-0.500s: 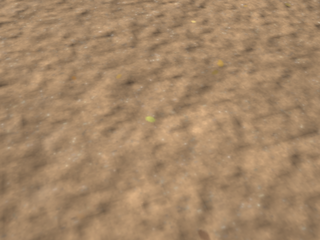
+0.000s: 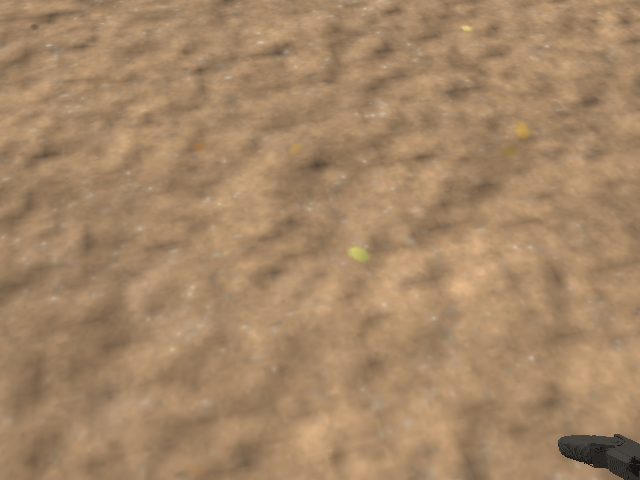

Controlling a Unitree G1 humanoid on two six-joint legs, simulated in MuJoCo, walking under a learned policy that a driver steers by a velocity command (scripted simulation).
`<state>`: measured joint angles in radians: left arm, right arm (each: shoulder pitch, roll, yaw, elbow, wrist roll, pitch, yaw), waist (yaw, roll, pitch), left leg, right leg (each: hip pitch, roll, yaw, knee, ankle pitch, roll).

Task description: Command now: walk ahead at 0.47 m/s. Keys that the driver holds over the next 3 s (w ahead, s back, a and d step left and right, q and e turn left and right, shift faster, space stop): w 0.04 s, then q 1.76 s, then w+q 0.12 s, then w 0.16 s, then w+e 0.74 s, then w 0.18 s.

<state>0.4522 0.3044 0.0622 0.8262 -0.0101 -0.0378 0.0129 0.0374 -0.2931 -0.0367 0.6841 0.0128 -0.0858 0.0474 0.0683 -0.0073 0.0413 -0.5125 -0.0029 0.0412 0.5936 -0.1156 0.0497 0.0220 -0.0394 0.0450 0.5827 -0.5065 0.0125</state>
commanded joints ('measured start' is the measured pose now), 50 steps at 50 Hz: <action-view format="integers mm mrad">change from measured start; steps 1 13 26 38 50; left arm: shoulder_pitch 33 -250 -283 -373 -364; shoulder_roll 87 47 95 159 118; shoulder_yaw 0 -1 21 45 57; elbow -89 -168 -204 -165 -138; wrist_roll -23 26 33 20 23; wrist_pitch -46 -11 -5 32 46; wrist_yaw -4 17 12 18 36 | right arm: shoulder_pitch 392 187 311 168 122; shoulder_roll -198 -181 -198 -108 -172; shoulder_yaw -61 -61 -73 -55 -67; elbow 43 42 18 -86 -128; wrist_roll -1 -1 10 3 -7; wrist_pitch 1 23 101 150 99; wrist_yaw -8 -47 -79 -48 -72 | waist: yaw -180 -60 -82 -54 -58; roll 249 74 -150 -153 152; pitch -341 -84 -211 -145 -104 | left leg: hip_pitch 828 278 -101 125 361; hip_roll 361 161 -26 51 210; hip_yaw -801 -201 -171 -19 -354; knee -343 -333 585 224 -264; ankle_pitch -514 500 -509 -262 225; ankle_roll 223 189 -99 -111 166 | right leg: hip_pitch -689 -515 -8 -177 -647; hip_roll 64 -12 -343 -271 18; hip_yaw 118 17 386 10 17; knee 709 222 -215 -280 571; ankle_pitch -59 382 754 591 131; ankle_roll -29 60 -268 -246 61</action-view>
